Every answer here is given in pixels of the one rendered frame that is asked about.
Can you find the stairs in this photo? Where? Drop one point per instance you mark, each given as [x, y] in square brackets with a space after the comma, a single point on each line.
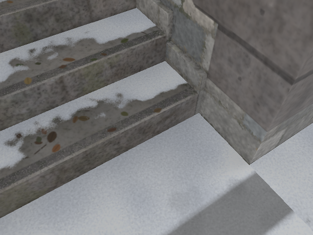
[81, 82]

